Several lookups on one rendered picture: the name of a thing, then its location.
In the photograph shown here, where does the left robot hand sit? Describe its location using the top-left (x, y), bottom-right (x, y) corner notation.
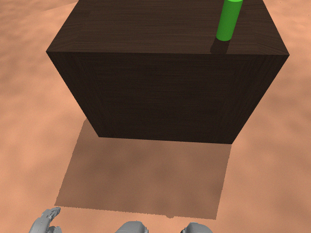
top-left (29, 207), bottom-right (62, 233)

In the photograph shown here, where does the can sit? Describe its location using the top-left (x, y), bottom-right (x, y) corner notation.
top-left (216, 0), bottom-right (243, 41)

